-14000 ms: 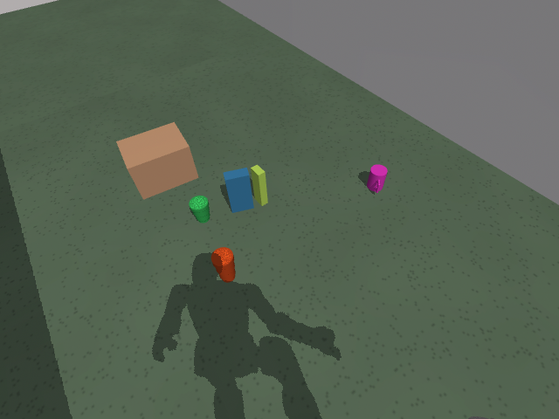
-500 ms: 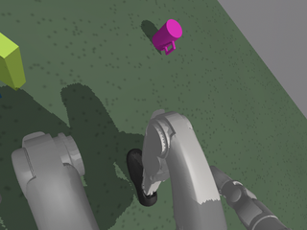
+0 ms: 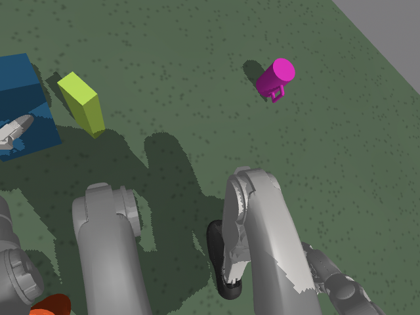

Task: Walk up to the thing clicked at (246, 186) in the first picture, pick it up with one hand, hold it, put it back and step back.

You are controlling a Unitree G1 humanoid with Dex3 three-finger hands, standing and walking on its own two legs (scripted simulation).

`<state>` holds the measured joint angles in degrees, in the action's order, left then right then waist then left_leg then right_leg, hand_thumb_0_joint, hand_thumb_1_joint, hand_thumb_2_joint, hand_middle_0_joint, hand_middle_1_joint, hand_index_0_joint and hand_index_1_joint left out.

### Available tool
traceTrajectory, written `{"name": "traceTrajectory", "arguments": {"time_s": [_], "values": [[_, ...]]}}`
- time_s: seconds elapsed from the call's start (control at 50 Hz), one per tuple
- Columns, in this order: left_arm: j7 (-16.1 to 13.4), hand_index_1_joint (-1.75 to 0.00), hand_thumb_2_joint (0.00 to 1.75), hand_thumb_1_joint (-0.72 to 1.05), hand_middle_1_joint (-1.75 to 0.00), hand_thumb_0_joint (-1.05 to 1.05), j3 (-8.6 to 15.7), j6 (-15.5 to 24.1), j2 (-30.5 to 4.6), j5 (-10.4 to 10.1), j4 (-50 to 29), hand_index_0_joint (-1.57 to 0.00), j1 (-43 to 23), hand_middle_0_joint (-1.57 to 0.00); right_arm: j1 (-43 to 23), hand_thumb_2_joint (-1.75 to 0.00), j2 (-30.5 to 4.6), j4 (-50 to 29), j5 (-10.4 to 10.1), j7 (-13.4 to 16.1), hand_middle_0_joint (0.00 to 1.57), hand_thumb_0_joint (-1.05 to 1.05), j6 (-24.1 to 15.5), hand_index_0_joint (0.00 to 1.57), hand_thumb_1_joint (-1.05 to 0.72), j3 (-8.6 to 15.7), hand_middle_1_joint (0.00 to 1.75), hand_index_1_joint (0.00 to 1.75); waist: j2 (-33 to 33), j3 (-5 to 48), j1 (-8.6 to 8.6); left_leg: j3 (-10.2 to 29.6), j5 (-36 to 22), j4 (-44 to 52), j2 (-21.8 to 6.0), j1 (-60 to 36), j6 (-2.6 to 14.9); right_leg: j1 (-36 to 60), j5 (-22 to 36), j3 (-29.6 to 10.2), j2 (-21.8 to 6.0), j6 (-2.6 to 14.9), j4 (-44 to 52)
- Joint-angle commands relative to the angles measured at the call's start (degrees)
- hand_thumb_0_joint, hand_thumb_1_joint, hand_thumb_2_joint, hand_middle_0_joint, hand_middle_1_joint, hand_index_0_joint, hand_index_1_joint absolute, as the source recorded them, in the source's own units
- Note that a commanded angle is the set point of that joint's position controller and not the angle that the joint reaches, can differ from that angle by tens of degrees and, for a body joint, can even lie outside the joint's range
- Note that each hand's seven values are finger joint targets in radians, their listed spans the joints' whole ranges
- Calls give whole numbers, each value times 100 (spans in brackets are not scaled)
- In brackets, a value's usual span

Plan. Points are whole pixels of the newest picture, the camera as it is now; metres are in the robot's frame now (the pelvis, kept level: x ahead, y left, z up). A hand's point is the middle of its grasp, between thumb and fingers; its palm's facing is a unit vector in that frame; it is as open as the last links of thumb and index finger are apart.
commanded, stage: settle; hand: left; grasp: from the side
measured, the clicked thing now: (12, 116) +0.44 +0.32 -0.10
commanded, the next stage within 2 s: hold in 1.08 s
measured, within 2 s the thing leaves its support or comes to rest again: neither
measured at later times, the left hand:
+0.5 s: hand out of the picture +0.44 +0.32 +0.00, palm faces +0.40 -0.92 -0.05, open 9.6 cm
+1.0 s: hand out of the picture +0.44 +0.31 +0.04, palm faces +0.41 -0.91 -0.05, open 9.6 cm
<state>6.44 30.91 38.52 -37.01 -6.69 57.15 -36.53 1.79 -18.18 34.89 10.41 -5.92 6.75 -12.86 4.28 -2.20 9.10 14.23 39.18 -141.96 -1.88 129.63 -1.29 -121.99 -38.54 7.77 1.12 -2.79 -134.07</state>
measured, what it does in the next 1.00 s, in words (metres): rises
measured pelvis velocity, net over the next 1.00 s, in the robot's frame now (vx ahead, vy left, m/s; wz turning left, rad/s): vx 0.01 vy -0.01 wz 0.10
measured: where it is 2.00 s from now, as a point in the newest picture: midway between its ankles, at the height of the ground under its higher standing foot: (178, 285)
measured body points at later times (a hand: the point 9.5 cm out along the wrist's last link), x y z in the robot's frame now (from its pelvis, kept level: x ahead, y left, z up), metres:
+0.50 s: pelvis +0.01 -0.01 +0.03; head +0.22 +0.07 +0.42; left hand +0.42 +0.37 +0.01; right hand +0.15 -0.27 -0.08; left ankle +0.08 +0.13 -0.29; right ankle +0.12 -0.13 -0.29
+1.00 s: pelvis +0.01 -0.01 +0.06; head +0.21 +0.06 +0.45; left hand +0.42 +0.36 +0.04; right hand +0.15 -0.27 -0.07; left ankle +0.08 +0.13 -0.29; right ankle +0.12 -0.13 -0.29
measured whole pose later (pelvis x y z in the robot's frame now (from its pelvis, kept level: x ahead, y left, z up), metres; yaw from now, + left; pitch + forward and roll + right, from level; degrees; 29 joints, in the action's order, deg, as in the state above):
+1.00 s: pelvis +0.01 -0.01 +0.06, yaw +6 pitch +32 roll -6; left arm 6.6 30.2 33.0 -27.6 -4.9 55.6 -40.2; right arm 5.9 -16.0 38.8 6.0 -2.7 3.5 -3.3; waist 0.4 5.9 7.1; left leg 7.6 38.4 -128.9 -2.6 123.3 -1.9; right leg -119.3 -39.3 3.3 -0.5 -1.0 -126.0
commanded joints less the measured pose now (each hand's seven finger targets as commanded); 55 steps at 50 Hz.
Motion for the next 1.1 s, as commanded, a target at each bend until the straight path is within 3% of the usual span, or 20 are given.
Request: {"name": "traceTrajectory", "arguments": {"time_s": [0.0, 0.04, 0.08, 0.14, 0.18, 0.22, 0.24, 0.28, 0.4, 0.52, 0.56, 0.62, 0.68, 0.76, 0.84, 0.88, 0.94, 0.98, 1.04, 1.08], "values": [[63, -139, 118, 8, -140, 0, 176, 378, -1297, -164, -1427, -128, -1688, -125, 634, -90, -1517, -199, -155, 128, 20, 0, -52, 20, -90, 722, 30, 30, -2082, 3736, 63, -586, -320, 1951, -66, -2677, 143, 1417, 757, 338, 202, 459, 1257], [80, -137, 117, 6, -138, 0, 250, 380, -1421, -160, -1656, -127, -1902, -124, 691, -90, -1467, -126, -194, 154, 20, 0, -79, 20, -90, 788, 30, 30, -2137, 3875, -15, -655, -321, 1994, -54, -2734, 147, 1456, 731, 259, 189, 468, 1280], [126, -138, 117, 4, -139, 0, 88, 327, -1084, -179, -1501, -127, -1784, -124, 765, -90, -1367, -91, -214, 165, 20, 0, -115, 20, -91, 817, 30, 30, -1996, 3970, 48, -717, -441, 1984, -33, -2718, 164, 1596, 811, 201, 179, 456, 1348], [159, -139, 118, -1, -139, 0, 203, 275, -1266, -159, -1647, -128, -1943, -126, 833, -90, -1312, -9, -255, 203, 20, 0, -156, 20, -91, 913, 30, 30, -1947, 4146, -44, -801, -532, 2006, -33, -2741, 184, 1710, 869, 114, 167, 454, 1433], [192, -138, 117, 1, -139, 0, 173, 200, -1034, -159, -1447, -128, -1775, -125, 922, -90, -1285, 11, -276, 209, 20, 0, -169, 20, -91, 948, 30, 30, -1813, 4197, -34, -824, -690, 2056, -25, -2765, 181, 1825, 987, 94, 147, 446, 1467], [185, -137, 117, 0, -137, 0, 260, 168, -1203, -143, -1735, -126, -2020, -124, 914, -90, -1273, 30, -304, 235, 20, 0, -178, 20, -90, 1004, 30, 30, -1939, 4325, -129, -851, -720, 2124, -19, -2898, 171, 1740, 963, 67, 133, 470, 1487], [179, -137, 117, 0, -138, 0, 328, 132, -1192, -144, -1654, -127, -1936, -124, 964, -90, -1247, 44, -306, 244, 20, 0, -175, 20, -90, 1014, 30, 30, -1938, 4407, -162, -875, -806, 2131, -15, -2945, 170, 1867, 1030, 47, 121, 457, 1521], [215, -137, 117, 0, -137, 0, 171, 55, -922, -134, -1548, -126, -1872, -123, 983, -90, -1208, 40, -329, 254, 20, 0, -188, 20, -91, 1070, 30, 30, -1764, 4379, -109, -908, -737, 2162, -9, -2873, 192, 1894, 981, 27, 115, 442, 1613], [205, -138, 118, 0, -138, 0, 285, -40, -948, -126, -1611, -127, -1855, -125, 1021, -90, -1170, 29, -418, 313, 20, 0, -238, 20, -91, 1182, 30, 30, -1638, 4480, -235, -948, -776, 2332, -4, -2991, 204, 1916, 942, -21, 91, 451, 1731], [124, -140, 120, -3, -140, 0, 295, -68, -937, -53, -1835, -129, -2099, -127, 1146, -90, -1067, 62, -419, 333, 20, 0, -272, 20, -92, 1242, 30, 30, -1598, 4700, -212, -1016, -862, 2389, -5, -3015, 231, 2208, 1048, -116, 73, 423, 1875], [133, -140, 120, -1, -139, 0, 158, -98, -693, -52, -1591, -128, -1984, -127, 1095, -90, -1082, 76, -438, 346, 20, 0, -289, 20, -91, 1268, 30, 30, -1575, 4435, -176, -1009, -751, 2486, -15, -3058, 223, 1971, 909, -87, 71, 443, 1916], [73, -141, 120, 0, -141, 0, 318, -38, -1001, 6, -1965, -130, -2208, -129, 1161, -90, -1057, 107, -432, 364, 20, 0, -294, 20, -92, 1299, 30, 30, -1747, 4761, -272, -1038, -786, 2559, -9, -3253, 212, 2173, 924, -128, 57, 449, 1962], [112, -141, 122, 0, -140, 0, 129, -100, -597, -29, -1541, -129, -2023, -127, 1147, -90, -1027, 136, -454, 364, 20, 0, -327, 20, -92, 1314, 30, 30, -1548, 4539, -163, -1031, -824, 2568, -11, -3193, 231, 2042, 962, -128, 63, 445, 1984], [41, -140, 122, 4, -140, 0, 202, -69, -778, 36, -1694, -129, -2148, -127, 1185, -90, -1036, 123, -457, 377, 20, 0, -331, 20, -92, 1329, 30, 30, -1753, 4604, -267, -1031, -809, 2735, 1, -3371, 199, 2054, 901, -130, 35, 476, 2033], [41, -141, 123, 1, -141, 0, 99, -94, -547, 50, -1473, -130, -2082, -128, 1176, -90, -1007, 152, -470, 377, 20, 0, -338, 20, -92, 1355, 30, 30, -1694, 4534, -216, -1024, -838, 2804, 1, -3447, 194, 1949, 907, -142, 27, 484, 2044], [0, -141, 123, 2, -140, 0, 208, -48, -678, 40, -1648, -129, -2315, -128, 1238, -90, -994, 165, -463, 387, 20, 0, -358, 20, -92, 1366, 30, 30, -1574, 4631, -222, -1045, -756, 2776, 11, -3380, 220, 2073, 879, -161, 36, 468, 2141], [19, -140, 123, 3, -140, 0, 4, -40, -428, 47, -1482, -128, -2268, -127, 1223, -90, -952, 174, -454, 380, 20, 0, -378, 20, -92, 1349, 30, 30, -1530, 4564, -146, -1077, -733, 2778, 28, -3283, 230, 2148, 873, -179, 21, 459, 2166], [-33, -140, 123, 2, -140, 0, 166, -38, -658, 104, -1458, -128, -2220, -127, 1216, -90, -971, 174, -463, 388, 20, 0, -381, 20, -92, 1375, 30, 30, -1522, 4543, -246, -1077, -748, 2847, 15, -3353, 219, 2109, 829, -173, 26, 464, 2179], [-4, -139, 122, 3, -138, 0, 11, -12, -506, 72, -1690, -127, -2536, -126, 1252, -90, -950, 203, -456, 384, 20, 0, -383, 20, -91, 1396, 30, 30, -1630, 4767, -213, -1114, -716, 2869, 28, -3535, 219, 2169, 836, -220, 21, 470, 2245], [-42, -139, 123, 4, -138, 0, 117, -42, -594, 104, -1505, -127, -2393, -126, 1289, -90, -926, 230, -465, 387, 20, 0, -401, 20, -91, 1410, 30, 30, -1502, 4768, -218, -1144, -731, 2850, 32, -3430, 232, 2270, 839, -246, 31, 452, 2287]]}}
